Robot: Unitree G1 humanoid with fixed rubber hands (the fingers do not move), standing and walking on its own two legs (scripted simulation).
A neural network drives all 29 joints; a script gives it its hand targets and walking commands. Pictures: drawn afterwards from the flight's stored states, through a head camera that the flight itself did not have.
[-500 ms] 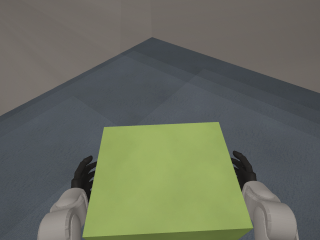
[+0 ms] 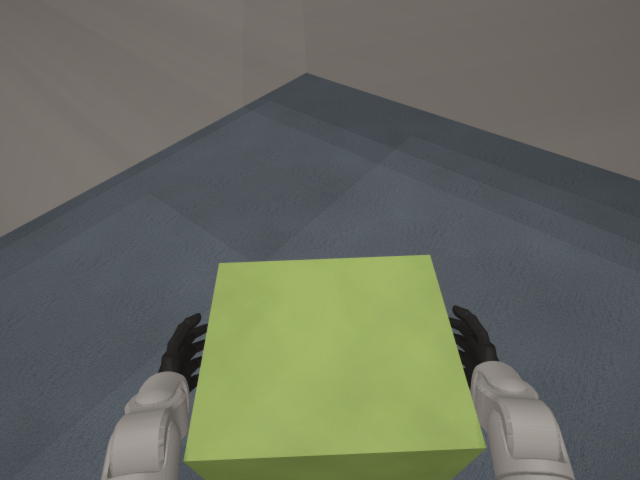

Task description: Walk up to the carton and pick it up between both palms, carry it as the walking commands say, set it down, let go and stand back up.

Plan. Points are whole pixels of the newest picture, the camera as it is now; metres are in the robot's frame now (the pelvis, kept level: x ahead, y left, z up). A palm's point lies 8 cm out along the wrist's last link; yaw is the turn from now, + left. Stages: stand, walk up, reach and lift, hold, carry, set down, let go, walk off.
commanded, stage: carry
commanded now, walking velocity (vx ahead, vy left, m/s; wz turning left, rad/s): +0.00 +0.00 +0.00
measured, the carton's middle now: (329, 388) +0.26 +0.00 -0.06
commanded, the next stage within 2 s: none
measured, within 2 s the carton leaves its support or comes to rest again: neither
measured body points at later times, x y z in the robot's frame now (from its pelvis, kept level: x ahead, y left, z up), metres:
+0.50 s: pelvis +0.02 -0.01 -0.02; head +0.01 -0.01 +0.43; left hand +0.29 +0.15 +0.06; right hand +0.25 -0.22 +0.05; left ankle -0.04 +0.12 -0.73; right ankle +0.08 -0.09 -0.73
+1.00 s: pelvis +0.01 -0.03 +0.00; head +0.00 -0.04 +0.45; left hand +0.28 +0.14 +0.02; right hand +0.25 -0.23 +0.02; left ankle -0.04 +0.11 -0.73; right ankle +0.09 -0.09 -0.73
